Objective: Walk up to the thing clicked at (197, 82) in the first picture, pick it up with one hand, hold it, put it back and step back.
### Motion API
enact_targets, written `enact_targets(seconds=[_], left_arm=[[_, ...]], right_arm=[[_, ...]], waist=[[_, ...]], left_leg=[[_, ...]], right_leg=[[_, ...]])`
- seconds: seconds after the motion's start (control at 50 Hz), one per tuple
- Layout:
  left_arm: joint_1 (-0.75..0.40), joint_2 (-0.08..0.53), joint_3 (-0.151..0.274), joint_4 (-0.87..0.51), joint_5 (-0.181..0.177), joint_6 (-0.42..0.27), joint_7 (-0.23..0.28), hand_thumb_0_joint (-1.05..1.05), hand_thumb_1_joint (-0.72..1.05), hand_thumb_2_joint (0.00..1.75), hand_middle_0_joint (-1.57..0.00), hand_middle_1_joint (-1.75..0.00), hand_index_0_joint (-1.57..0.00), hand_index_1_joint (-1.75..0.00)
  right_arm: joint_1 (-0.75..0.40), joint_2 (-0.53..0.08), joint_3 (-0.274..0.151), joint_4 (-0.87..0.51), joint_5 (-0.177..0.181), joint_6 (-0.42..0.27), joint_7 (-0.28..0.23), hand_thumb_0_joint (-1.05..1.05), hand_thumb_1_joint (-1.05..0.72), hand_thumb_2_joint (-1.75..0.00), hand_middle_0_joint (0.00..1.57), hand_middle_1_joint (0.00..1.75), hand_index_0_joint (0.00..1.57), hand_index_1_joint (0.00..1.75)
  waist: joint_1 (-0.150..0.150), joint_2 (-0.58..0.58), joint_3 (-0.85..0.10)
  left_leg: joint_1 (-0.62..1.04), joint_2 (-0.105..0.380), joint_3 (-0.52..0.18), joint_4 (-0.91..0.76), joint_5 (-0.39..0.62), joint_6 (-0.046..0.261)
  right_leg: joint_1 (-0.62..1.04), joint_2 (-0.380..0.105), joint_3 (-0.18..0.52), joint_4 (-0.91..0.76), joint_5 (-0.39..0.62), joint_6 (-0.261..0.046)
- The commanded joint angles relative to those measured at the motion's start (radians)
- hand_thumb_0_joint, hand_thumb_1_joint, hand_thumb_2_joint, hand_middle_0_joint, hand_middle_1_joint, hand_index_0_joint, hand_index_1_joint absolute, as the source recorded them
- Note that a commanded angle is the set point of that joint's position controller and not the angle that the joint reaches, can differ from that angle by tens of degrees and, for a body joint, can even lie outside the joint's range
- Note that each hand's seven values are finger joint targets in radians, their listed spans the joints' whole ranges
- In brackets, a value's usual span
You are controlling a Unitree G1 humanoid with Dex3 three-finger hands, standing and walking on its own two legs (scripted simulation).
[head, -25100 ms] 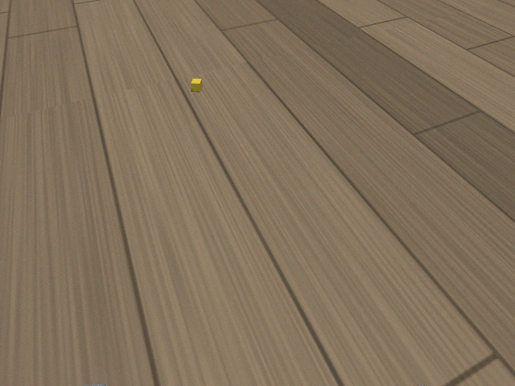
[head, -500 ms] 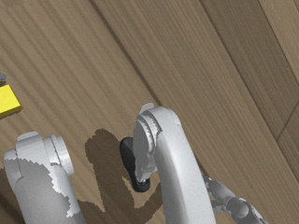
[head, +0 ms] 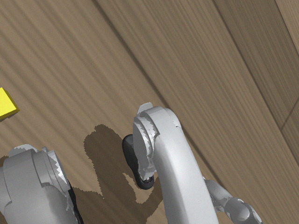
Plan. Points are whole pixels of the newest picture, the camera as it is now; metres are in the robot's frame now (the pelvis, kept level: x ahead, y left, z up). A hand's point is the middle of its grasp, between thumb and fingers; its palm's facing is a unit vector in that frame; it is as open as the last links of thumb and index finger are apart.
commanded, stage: close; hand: left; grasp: from above
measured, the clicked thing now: out of the picture +0.40 +0.24 -0.27
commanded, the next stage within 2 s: none
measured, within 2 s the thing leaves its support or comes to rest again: neither
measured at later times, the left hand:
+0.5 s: hand out of the picture +0.40 +0.28 -0.24, palm faces -0.34 +0.04 -0.94, open 13.4 cm
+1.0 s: hand out of the picture +0.41 +0.30 -0.25, palm faces -0.57 -0.10 -0.81, open 13.4 cm
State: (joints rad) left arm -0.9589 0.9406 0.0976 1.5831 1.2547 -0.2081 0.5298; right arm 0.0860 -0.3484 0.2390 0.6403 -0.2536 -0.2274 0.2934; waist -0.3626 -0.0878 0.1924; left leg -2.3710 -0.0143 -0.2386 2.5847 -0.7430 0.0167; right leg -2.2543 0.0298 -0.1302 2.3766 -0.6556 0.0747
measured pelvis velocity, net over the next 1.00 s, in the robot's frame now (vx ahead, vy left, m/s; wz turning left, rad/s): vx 0.00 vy -0.01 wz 0.01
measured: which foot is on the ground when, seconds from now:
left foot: down 0.00-1.00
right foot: down 0.00-1.00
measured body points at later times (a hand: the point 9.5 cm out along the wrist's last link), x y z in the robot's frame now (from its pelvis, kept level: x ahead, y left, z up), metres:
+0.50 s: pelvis -0.01 +0.00 +0.02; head +0.23 +0.14 +0.36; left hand +0.41 +0.27 -0.19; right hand +0.08 -0.28 -0.03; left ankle +0.05 +0.12 -0.26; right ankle +0.12 -0.13 -0.26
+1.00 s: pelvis +0.00 -0.01 +0.00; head +0.27 +0.12 +0.34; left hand +0.43 +0.31 -0.20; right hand +0.06 -0.27 -0.06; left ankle +0.05 +0.12 -0.26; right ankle +0.12 -0.14 -0.26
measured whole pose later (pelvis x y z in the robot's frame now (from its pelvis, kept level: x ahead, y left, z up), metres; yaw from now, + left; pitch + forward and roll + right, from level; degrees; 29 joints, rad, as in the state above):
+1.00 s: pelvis +0.00 -0.01 +0.00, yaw +1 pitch +26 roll -15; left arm -0.90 0.98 0.07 1.53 1.31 -0.42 0.45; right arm 0.10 -0.36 0.28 0.62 -0.26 -0.14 0.25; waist -0.33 -0.10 0.22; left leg -2.32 -0.02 -0.27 2.59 -0.74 -0.01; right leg -2.21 0.03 -0.15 2.38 -0.64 0.08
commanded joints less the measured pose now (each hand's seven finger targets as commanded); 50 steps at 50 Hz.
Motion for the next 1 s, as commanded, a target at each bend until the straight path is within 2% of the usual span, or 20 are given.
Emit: enact_targets(seconds=[0.0, 0.02, 0.06, 0.1, 0.16, 0.2, 0.28, 0.34, 0.38, 0.44, 0.5, 0.56, 0.6, 0.64, 0.7, 0.72, 0.76, 0.8, 0.88, 0.98], left_arm=[[-0.103, 0.238, 0.009, -0.17, 0.015, -0.105, -0.082, 0.0, -0.32, 0.83, -0.06, -0.98, -0.11, -0.92], [-0.113, 0.185, -0.02, -0.168, 0.017, -0.127, -0.093, 0.0, -0.32, 0.86, -0.08, -0.96, -0.12, -0.91], [-0.073, 0.147, -0.012, -0.144, 0.009, -0.181, -0.09, 0.0, -0.33, 0.86, -0.07, -0.94, -0.11, -0.89], [-0.104, 0.189, 0.006, -0.183, 0.012, -0.246, -0.074, 0.0, -0.32, 0.85, -0.06, -0.94, -0.11, -0.89], [-0.153, 0.259, 0.03, -0.203, 0.06, -0.326, -0.022, 0.0, -0.29, 0.84, -0.07, -0.93, -0.12, -0.87], [-0.156, 0.258, 0.018, -0.203, 0.098, -0.35, 0.039, 0.0, -0.26, 0.81, -0.07, -0.94, -0.12, -0.88], [-0.129, 0.243, -0.057, -0.146, 0.208, -0.292, 0.198, 0.0, -0.25, 0.8, -0.05, -0.94, -0.11, -0.87], [-0.145, 0.2, -0.109, -0.122, 0.232, -0.215, 0.295, 0.0, -0.28, 0.82, -0.06, -0.92, -0.1, -0.87], [-0.174, 0.173, -0.128, -0.108, 0.227, -0.146, 0.341, 0.0, -0.32, 0.85, -0.06, -0.9, -0.09, -0.86], [-0.191, 0.124, -0.143, -0.094, 0.168, -0.044, 0.38, 0.0, -0.36, 0.88, -0.05, -0.88, -0.07, -0.85], [-0.209, 0.073, -0.141, -0.044, 0.097, 0.045, 0.353, 0.0, -0.36, 0.88, -0.05, -0.88, -0.07, -0.85], [-0.238, 0.081, -0.115, 0.005, 0.044, 0.091, 0.278, 0.0, -0.34, 0.87, -0.05, -0.9, -0.08, -0.86], [-0.247, 0.147, -0.047, 0.032, 0.027, 0.097, 0.213, 0.0, -0.34, 0.86, -0.05, -0.92, -0.09, -0.87], [-0.221, 0.17, 0.003, 0.079, 0.022, 0.075, 0.136, 0.0, -0.31, 0.83, -0.05, -0.95, -0.1, -0.89], [-0.173, 0.207, 0.028, 0.037, 0.007, 0.026, 0.048, 0.0, -0.3, 0.81, -0.05, -0.98, -0.11, -0.91], [-0.182, 0.167, -0.004, -0.004, 0.008, 0.006, 0.014, 0.0, -0.3, 0.8, -0.05, -0.99, -0.11, -0.92], [-0.199, 0.184, -0.028, -0.145, 0.004, -0.051, -0.03, 0.0, -0.32, 0.82, -0.05, -0.98, -0.1, -0.92], [-0.168, 0.222, -0.015, -0.193, 0.02, -0.102, -0.06, 0.0, -0.3, 0.8, -0.05, -1.0, -0.12, -0.93], [-0.144, 0.164, -0.037, -0.152, 0.035, -0.194, -0.081, 0.0, -0.33, 0.86, -0.06, -0.94, -0.1, -0.89], [-0.142, 0.238, 0.005, -0.16, 0.069, -0.317, -0.009, 0.0, -0.28, 0.82, -0.06, -0.94, -0.12, -0.88]], right_arm=[[0.211, -0.356, -0.102, -0.014, 0.014, 0.037, -0.027, 0.0, -0.89, -0.89, 0.2, 0.3, 0.2, 0.3], [0.226, -0.357, -0.098, -0.007, 0.016, 0.051, -0.03, 0.0, -0.89, -0.89, 0.2, 0.3, 0.2, 0.3], [0.244, -0.35, -0.09, 0.008, 0.011, 0.077, -0.042, 0.0, -0.88, -0.89, 0.2, 0.3, 0.2, 0.3], [0.238, -0.36, -0.085, 0.002, 0.011, 0.096, -0.057, 0.0, -0.88, -0.89, 0.2, 0.3, 0.2, 0.3], [0.217, -0.357, -0.078, -0.018, -0.012, 0.124, -0.075, 0.0, -0.87, -0.88, 0.2, 0.3, 0.2, 0.3], [0.18, -0.34, -0.082, 0.024, -0.033, 0.138, -0.089, 0.0, -0.87, -0.88, 0.2, 0.3, 0.2, 0.3], [0.094, -0.315, -0.094, 0.061, -0.055, 0.134, -0.115, 0.0, -0.86, -0.88, 0.2, 0.3, 0.2, 0.3], [0.047, -0.293, -0.093, 0.086, -0.066, 0.1, -0.109, 0.0, -0.86, -0.88, 0.2, 0.3, 0.2, 0.3], [0.037, -0.288, -0.098, 0.085, -0.057, 0.076, -0.096, 0.0, -0.86, -0.88, 0.2, 0.3, 0.2, 0.3], [0.024, -0.283, -0.104, 0.096, -0.047, 0.042, -0.069, 0.0, -0.86, -0.88, 0.2, 0.3, 0.2, 0.3], [0.052, -0.304, -0.107, 0.082, -0.017, 0.007, -0.044, 0.0, -0.86, -0.88, 0.2, 0.3, 0.2, 0.3], [0.078, -0.331, -0.111, 0.056, 0.004, -0.006, -0.031, 0.0, -0.86, -0.88, 0.2, 0.3, 0.2, 0.3], [0.106, -0.359, -0.119, 0.034, 0.017, -0.013, -0.026, 0.0, -0.87, -0.88, 0.2, 0.3, 0.2, 0.3], [0.149, -0.346, -0.101, 0.03, 0.016, -0.018, -0.013, 0.0, -0.87, -0.88, 0.2, 0.3, 0.2, 0.3], [0.164, -0.366, -0.111, 0.01, 0.007, -0.007, -0.025, 0.0, -0.88, -0.89, 0.2, 0.3, 0.2, 0.3], [0.159, -0.367, -0.108, -0.004, 0.004, -0.008, -0.024, 0.0, -0.88, -0.89, 0.2, 0.3, 0.2, 0.3], [0.158, -0.361, -0.103, -0.016, 0.005, 0.011, -0.028, 0.0, -0.89, -0.89, 0.2, 0.3, 0.2, 0.3], [0.191, -0.361, -0.099, -0.021, 0.006, 0.03, -0.032, 0.0, -0.89, -0.89, 0.2, 0.3, 0.2, 0.3], [0.223, -0.34, -0.065, -0.014, 0.005, 0.074, -0.045, 0.0, -0.88, -0.89, 0.2, 0.3, 0.2, 0.3], [0.211, -0.347, -0.068, -0.018, -0.02, 0.116, -0.074, 0.0, -0.87, -0.88, 0.2, 0.3, 0.2, 0.3]], waist=[[-0.036, 0.483, -0.791], [-0.052, 0.444, -0.746], [-0.055, 0.376, -0.739], [-0.046, 0.329, -0.706], [-0.033, 0.329, -0.678], [-0.009, 0.359, -0.658], [-0.02, 0.384, -0.63], [-0.032, 0.397, -0.597], [-0.043, 0.427, -0.596], [-0.06, 0.451, -0.588], [-0.076, 0.457, -0.564], [-0.083, 0.456, -0.567], [-0.078, 0.437, -0.603], [-0.066, 0.452, -0.607], [-0.035, 0.531, -0.685], [-0.048, 0.548, -0.683], [-0.039, 0.585, -0.746], [-0.04, 0.562, -0.756], [-0.08, 0.395, -0.69], [-0.035, 0.348, -0.652]], left_leg=[[0.582, 0.016, 0.099, -0.245, 0.442, -0.025], [0.535, 0.008, 0.099, -0.233, 0.426, -0.024], [0.519, 0.014, 0.088, -0.23, 0.423, -0.019], [0.479, 0.01, 0.088, -0.226, 0.357, -0.014], [0.511, 0.016, 0.093, -0.22, 0.301, -0.009], [0.521, 0.023, 0.102, -0.239, 0.24, -0.011], [0.579, 0.04, 0.128, -0.307, 0.128, -0.019], [0.572, 0.052, 0.127, -0.337, 0.11, -0.037], [0.567, 0.059, 0.115, -0.348, 0.128, -0.042], [0.535, 0.07, 0.087, -0.361, 0.127, -0.045], [0.511, 0.061, 0.062, -0.347, 0.124, -0.033], [0.498, 0.052, 0.055, -0.349, 0.12, -0.026], [0.502, 0.044, 0.056, -0.338, 0.178, -0.023], [0.517, 0.035, 0.047, -0.327, 0.243, -0.023], [0.609, 0.023, 0.039, -0.333, 0.32, -0.035], [0.637, 0.02, 0.039, -0.316, 0.353, -0.039], [0.675, 0.021, 0.055, -0.302, 0.389, -0.039], [0.655, 0.019, 0.075, -0.271, 0.423, -0.037], [0.528, 0.015, 0.087, -0.224, 0.37, -0.02], [0.52, 0.018, 0.091, -0.239, 0.278, -0.011]], right_leg=[[0.475, 0.038, -0.122, -0.183, 0.387, -0.097], [0.466, 0.037, -0.122, -0.187, 0.384, -0.101], [0.497, 0.042, -0.133, -0.202, 0.388, -0.096], [0.492, 0.043, -0.137, -0.217, 0.329, -0.097], [0.45, 0.047, -0.126, -0.218, 0.254, -0.101], [0.414, 0.056, -0.115, -0.227, 0.179, -0.103], [0.388, 0.078, -0.095, -0.253, 0.066, -0.09], [0.348, 0.079, -0.107, -0.255, 0.072, -0.09], [0.311, 0.072, -0.108, -0.238, 0.114, -0.093], [0.275, 0.057, -0.108, -0.221, 0.15, -0.09], [0.215, 0.031, -0.11, -0.187, 0.174, -0.088], [0.198, 0.025, -0.11, -0.182, 0.174, -0.094], [0.242, 0.018, -0.109, -0.172, 0.221, -0.093], [0.256, 0.011, -0.114, -0.156, 0.239, -0.09], [0.3, 0.02, -0.128, -0.159, 0.262, -0.094], [0.296, 0.017, -0.132, -0.15, 0.281, -0.091], [0.346, 0.03, -0.136, -0.166, 0.302, -0.09], [0.4, 0.032, -0.131, -0.173, 0.342, -0.093], [0.437, 0.042, -0.137, -0.203, 0.331, -0.098], [0.429, 0.05, -0.135, -0.221, 0.227, -0.102]])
